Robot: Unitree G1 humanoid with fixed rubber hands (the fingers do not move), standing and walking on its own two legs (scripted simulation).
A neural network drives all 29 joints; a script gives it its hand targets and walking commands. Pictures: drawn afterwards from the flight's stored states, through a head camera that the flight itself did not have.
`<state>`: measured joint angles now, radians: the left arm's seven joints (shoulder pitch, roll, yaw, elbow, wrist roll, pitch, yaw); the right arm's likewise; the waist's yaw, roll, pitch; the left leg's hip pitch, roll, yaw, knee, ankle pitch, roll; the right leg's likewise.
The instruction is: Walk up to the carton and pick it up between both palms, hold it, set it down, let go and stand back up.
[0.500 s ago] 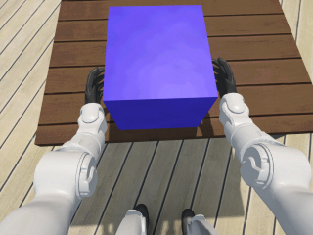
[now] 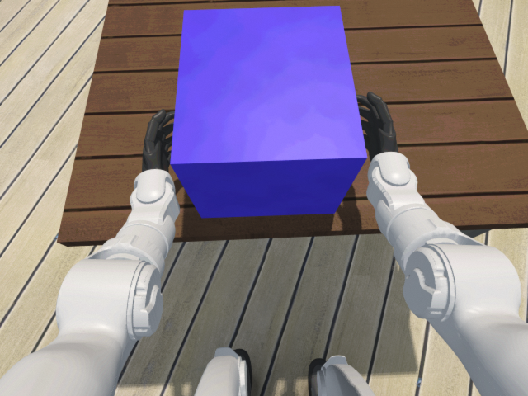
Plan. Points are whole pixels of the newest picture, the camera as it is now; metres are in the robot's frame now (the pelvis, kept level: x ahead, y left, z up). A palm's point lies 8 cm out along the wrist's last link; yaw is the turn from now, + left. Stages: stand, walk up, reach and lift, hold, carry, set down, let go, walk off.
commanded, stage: set down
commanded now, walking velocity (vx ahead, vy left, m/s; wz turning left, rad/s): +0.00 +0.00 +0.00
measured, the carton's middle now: (265, 120) +0.55 +0.04 -0.04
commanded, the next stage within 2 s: none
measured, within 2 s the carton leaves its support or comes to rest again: neither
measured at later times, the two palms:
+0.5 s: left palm (136, 241) +0.34 +0.21 -0.01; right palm (428, 216) +0.37 -0.20 -0.01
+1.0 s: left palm (106, 249) +0.31 +0.23 +0.04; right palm (455, 233) +0.34 -0.20 +0.03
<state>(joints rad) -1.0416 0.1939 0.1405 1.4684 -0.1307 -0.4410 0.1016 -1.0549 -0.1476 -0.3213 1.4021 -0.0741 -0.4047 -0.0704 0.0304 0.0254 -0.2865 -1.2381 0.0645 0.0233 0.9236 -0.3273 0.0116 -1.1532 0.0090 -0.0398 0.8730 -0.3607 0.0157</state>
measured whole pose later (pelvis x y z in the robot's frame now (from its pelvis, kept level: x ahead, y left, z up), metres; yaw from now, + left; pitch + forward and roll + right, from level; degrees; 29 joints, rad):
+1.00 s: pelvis +0.00 -0.02 +0.04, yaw +4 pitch +10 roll -1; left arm -0.46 0.23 0.01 1.17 -0.25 -0.47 -0.03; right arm -0.43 -0.21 0.13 1.19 0.36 -0.51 -0.03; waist 0.01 -0.01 -0.12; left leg -0.61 0.00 -0.08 0.72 -0.29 -0.03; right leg -0.59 0.03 0.02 0.71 -0.30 0.00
